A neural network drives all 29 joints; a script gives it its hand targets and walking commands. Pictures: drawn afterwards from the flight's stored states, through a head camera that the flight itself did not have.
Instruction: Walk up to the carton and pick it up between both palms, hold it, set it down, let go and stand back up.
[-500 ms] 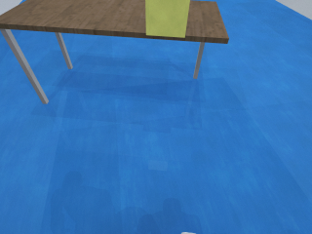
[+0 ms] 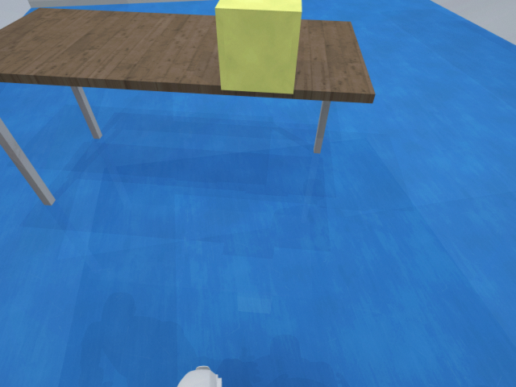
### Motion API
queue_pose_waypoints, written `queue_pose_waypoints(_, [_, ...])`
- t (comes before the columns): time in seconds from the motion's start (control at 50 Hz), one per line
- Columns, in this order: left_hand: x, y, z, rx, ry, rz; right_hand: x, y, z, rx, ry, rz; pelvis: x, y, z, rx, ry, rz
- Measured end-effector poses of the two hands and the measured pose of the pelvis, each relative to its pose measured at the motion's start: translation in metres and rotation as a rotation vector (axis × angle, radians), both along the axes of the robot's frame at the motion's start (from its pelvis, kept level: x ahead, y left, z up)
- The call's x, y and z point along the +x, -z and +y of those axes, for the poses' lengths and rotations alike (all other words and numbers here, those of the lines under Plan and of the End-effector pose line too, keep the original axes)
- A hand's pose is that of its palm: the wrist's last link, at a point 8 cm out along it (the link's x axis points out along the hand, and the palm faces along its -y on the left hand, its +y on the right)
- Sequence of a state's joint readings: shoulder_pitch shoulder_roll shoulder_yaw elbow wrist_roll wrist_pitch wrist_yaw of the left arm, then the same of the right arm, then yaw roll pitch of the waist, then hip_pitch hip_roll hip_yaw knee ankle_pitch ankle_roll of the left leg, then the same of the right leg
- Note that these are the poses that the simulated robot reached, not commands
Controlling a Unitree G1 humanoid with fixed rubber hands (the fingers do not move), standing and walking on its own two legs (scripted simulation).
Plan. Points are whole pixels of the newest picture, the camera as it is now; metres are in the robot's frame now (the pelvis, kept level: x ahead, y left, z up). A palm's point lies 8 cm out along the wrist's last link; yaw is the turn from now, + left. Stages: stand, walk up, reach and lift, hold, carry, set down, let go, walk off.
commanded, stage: walk up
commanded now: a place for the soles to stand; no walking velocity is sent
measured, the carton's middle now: (260, 41) +1.07 +0.04 +0.09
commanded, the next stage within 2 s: none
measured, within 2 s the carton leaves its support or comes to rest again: neither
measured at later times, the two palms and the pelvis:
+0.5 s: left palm (143, 265) +0.38 +0.26 -0.11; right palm out of the picture +0.12 -0.19 -0.14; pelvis +0.24 +0.04 -0.01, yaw -6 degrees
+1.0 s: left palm (117, 261) +0.41 +0.34 -0.15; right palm (331, 216) +0.55 -0.16 -0.12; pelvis +0.45 +0.08 -0.02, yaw -1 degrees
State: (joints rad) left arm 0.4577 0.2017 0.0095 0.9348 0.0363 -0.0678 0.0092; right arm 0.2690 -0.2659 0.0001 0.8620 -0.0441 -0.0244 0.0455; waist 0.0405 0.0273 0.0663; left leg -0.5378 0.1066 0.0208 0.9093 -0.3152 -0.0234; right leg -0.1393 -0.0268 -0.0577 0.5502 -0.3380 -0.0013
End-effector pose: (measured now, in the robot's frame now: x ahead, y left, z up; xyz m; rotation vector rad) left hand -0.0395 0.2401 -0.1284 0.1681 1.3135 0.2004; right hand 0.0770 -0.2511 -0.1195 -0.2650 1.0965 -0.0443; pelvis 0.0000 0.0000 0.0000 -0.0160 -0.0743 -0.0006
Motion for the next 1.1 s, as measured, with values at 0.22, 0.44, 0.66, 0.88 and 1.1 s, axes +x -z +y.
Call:
queue_pose_waypoints(0.22, [0.138, 0.033, 0.066, -0.016, 0.12, 0.031, 0.076, 0.016, 0.052, -0.027, 0.151, -0.007, 0.115, 0.026, 0.051, 0.026, 0.035, 0.002])
queue_pose_waypoints(0.44, [0.369, -0.019, 0.041, -0.005, 0.335, -0.259, 0.031, 0.006, 0.063, 0.009, 0.293, 0.296, 0.206, 0.001, 0.048, 0.043, 0.09, 0.025])
queue_pose_waypoints(0.66, [0.444, -0.013, 0.013, 0.028, 0.211, -0.299, 0.179, 0.036, 0.028, 0.033, 0.194, 0.234, 0.304, 0.016, 0.024, 0.021, 0.085, -0.007])
queue_pose_waypoints(0.88, [0.409, -0.017, 0.062, 0.038, 0.082, -0.028, 0.392, -0.005, 0.049, 0.012, 0.024, -0.022, 0.392, -0.005, 0.051, 0.009, 0.045, 0.026])
queue_pose_waypoints(1.1, [0.522, 0.021, 0.111, -0.011, 0.149, -0.02, 0.466, 0.005, 0.107, -0.005, 0.146, -0.054, 0.479, 0.017, 0.098, 0.018, 0.037, 0.009])
